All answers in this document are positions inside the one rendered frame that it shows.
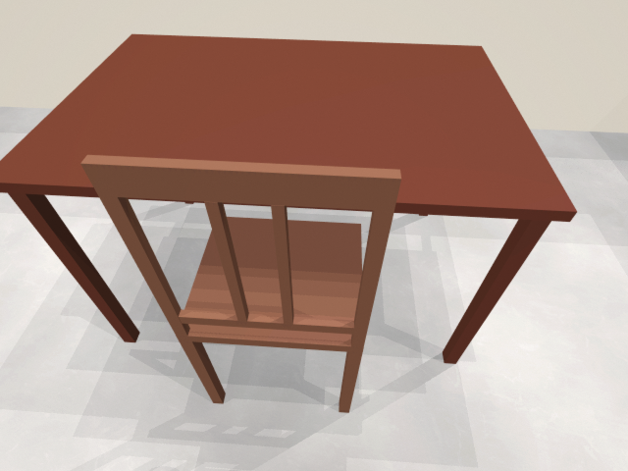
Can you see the table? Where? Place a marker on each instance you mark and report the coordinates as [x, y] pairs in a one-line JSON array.
[[438, 113]]

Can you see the chair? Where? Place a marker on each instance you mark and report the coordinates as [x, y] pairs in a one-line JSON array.
[[263, 282]]

